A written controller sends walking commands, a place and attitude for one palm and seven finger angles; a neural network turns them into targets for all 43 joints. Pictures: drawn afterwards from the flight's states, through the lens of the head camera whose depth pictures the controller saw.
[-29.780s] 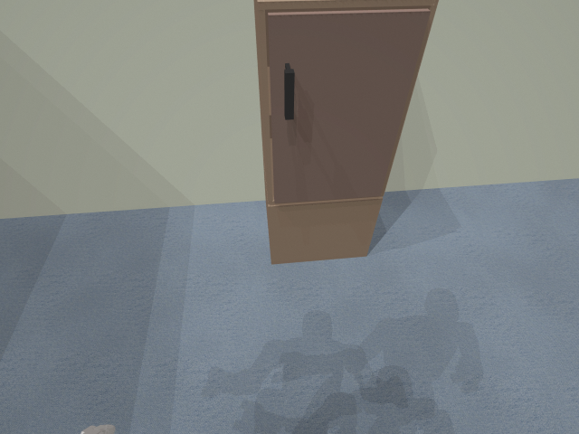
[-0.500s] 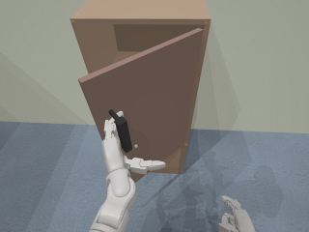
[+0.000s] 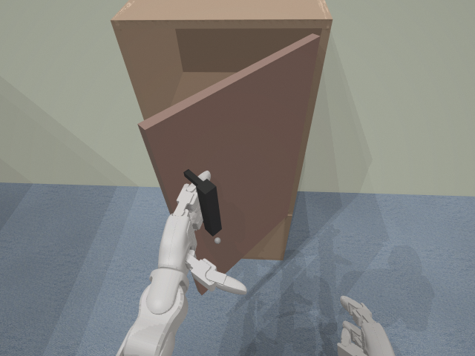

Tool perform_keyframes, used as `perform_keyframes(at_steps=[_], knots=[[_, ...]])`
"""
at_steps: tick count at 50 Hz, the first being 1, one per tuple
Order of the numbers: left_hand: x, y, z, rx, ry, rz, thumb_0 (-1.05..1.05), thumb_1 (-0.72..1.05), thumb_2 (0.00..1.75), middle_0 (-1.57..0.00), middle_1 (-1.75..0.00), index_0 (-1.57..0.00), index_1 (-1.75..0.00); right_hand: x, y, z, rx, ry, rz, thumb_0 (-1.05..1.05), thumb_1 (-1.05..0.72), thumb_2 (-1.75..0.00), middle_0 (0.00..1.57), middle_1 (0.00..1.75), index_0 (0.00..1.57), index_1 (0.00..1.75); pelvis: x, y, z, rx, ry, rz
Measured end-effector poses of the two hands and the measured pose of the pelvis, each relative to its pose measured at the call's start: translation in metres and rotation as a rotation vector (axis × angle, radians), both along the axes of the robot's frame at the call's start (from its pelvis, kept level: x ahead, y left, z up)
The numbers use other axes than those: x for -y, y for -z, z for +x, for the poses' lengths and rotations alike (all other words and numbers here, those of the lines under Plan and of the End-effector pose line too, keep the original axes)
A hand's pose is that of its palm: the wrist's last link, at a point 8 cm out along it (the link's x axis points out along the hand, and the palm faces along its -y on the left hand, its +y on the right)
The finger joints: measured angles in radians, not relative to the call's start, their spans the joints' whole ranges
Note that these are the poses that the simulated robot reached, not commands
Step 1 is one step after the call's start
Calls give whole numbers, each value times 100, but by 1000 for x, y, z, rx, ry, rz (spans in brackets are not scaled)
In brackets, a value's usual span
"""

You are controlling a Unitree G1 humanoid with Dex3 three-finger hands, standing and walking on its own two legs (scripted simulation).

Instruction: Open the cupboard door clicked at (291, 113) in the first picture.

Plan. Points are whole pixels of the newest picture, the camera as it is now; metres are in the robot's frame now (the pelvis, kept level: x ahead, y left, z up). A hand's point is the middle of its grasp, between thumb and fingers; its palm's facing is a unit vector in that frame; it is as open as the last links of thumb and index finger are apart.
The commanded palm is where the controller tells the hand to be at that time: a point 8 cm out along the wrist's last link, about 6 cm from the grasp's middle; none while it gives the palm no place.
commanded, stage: slide the hand sideways off the handle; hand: left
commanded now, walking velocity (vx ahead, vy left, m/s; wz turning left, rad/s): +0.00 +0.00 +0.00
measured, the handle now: (202, 202) +0.35 +0.09 +0.08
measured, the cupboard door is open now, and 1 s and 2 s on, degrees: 48 47 47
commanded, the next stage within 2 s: draw the hand back to the body in 0.78 s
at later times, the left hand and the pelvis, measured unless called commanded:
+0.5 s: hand (179, 270) +0.23 +0.10 +0.07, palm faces +0.00 -1.00 -0.03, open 16.2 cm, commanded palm +0.20 +0.17 +0.07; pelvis +0.03 -0.02 -0.01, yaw +1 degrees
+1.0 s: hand (149, 289) +0.20 +0.14 +0.08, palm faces -0.02 -1.00 -0.04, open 16.3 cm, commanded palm +0.17 +0.20 +0.09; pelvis +0.02 -0.01 -0.02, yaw +1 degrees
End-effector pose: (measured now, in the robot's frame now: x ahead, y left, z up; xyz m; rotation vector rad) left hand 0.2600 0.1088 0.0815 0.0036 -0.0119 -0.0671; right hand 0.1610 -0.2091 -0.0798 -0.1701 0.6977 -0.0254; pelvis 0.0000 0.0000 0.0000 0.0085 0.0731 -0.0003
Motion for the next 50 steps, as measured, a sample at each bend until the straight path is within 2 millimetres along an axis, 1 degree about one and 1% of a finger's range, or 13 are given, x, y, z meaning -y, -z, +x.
perform_keyframes(at_steps=[4,15,20,25,33,40,47,50], knots=[[-4,1,-5,-7,-1,9,-2,-50,30,-14,-30,-15,-31,3,-2,4,5,0,-4,1,-90,-90,20,30,21,30,2,0,4,-3,5,0],[-31,4,-29,-33,-39,14,-2,-50,30,-18,-31,-18,-31,16,-8,28,45,0,-24,1,-90,-90,20,30,21,30,11,1,19,-22,-1,-4],[-41,4,-41,-36,-58,25,-2,-50,30,-18,-31,-18,-31,21,-8,38,68,-8,-30,1,-91,-90,20,30,21,30,15,4,23,-35,-10,-6],[-50,5,-51,-39,-64,31,-2,-50,30,-17,-31,-17,-31,24,-6,44,83,-12,-31,1,-91,-90,20,30,21,30,17,7,26,-49,-16,-7],[-67,7,-65,-46,-76,38,-2,-50,30,-16,-30,-16,-30,26,-1,45,93,-9,-35,1,-90,-90,20,30,21,30,19,12,27,-64,-23,-12],[-81,9,-77,-48,-73,39,-2,-50,30,-15,-30,-15,-30,26,0,42,104,6,-43,1,-90,-90,20,30,21,30,16,16,25,-66,-26,-20],[-84,8,-80,-24,-52,22,-2,-50,30,-15,-30,-15,-30,20,-2,39,129,7,-49,1,-90,-90,20,30,21,30,10,19,19,-64,-26,-28],[-87,3,-80,-15,-49,36,-2,-50,30,-15,-30,-15,-30,15,-4,37,136,12,-44,1,-90,-90,20,30,21,30,7,19,18,-56,-23,-30]])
